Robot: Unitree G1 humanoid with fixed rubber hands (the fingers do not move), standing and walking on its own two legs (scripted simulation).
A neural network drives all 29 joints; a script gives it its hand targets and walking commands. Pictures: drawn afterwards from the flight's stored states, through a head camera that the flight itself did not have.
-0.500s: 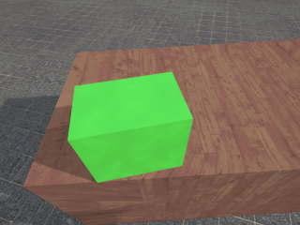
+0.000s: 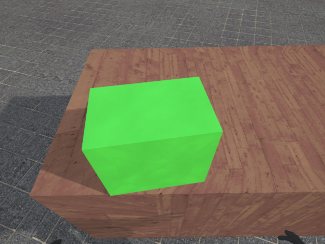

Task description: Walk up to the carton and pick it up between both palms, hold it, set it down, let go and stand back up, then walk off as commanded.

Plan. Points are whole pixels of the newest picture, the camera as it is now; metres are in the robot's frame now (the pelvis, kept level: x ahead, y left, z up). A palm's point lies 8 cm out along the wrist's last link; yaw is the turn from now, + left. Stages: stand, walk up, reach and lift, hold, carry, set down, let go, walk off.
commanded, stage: reach and lift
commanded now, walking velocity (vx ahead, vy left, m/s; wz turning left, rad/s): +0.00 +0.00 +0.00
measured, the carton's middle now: (152, 139) +0.39 +0.05 +0.04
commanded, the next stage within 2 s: none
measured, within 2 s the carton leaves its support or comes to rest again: neither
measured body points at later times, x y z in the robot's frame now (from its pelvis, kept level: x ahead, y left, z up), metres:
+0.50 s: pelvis -0.01 +0.00 +0.01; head +0.02 +0.00 +0.46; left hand +0.15 +0.28 -0.08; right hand +0.13 -0.32 -0.07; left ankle +0.00 +0.14 -0.72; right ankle +0.01 -0.12 -0.72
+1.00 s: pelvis -0.02 -0.01 +0.02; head -0.02 -0.01 +0.47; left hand +0.18 +0.24 -0.03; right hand +0.16 -0.30 -0.02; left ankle +0.00 +0.14 -0.72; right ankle +0.01 -0.12 -0.72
